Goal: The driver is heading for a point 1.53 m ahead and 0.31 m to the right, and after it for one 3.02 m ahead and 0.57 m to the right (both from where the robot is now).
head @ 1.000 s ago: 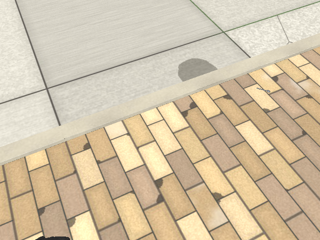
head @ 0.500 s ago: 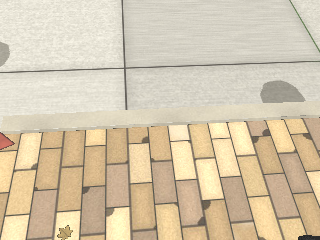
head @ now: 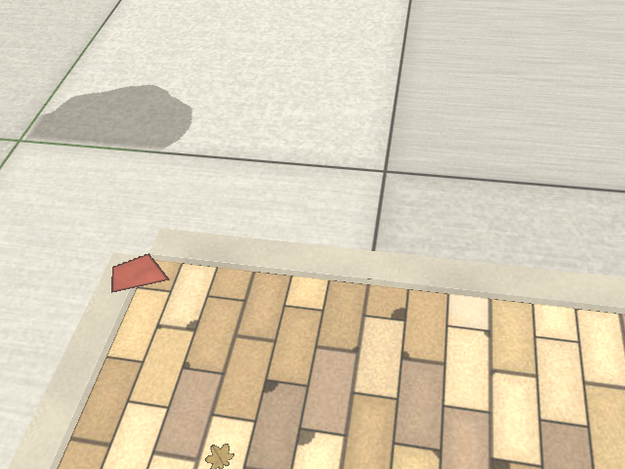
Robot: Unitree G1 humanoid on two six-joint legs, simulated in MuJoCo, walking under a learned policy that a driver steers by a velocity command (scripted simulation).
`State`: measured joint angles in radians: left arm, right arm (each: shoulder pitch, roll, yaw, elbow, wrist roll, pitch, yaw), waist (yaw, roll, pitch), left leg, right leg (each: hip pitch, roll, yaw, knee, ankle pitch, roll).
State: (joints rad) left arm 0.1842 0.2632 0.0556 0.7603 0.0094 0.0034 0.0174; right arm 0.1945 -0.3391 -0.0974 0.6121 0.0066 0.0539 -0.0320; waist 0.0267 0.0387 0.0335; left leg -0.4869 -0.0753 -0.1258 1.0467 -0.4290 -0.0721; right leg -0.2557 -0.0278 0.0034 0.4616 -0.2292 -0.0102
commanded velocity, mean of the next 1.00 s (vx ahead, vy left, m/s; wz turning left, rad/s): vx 0.11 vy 0.00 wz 0.06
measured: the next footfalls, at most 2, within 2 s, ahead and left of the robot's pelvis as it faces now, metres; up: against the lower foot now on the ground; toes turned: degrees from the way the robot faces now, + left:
left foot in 0.14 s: +0.02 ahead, +0.15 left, +0.00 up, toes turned -2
left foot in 1.32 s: +0.43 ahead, +0.13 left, +0.00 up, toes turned +2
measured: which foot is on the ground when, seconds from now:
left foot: up 0.00-0.12, down 0.14-0.84, up 0.86-1.00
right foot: down 0.00-1.00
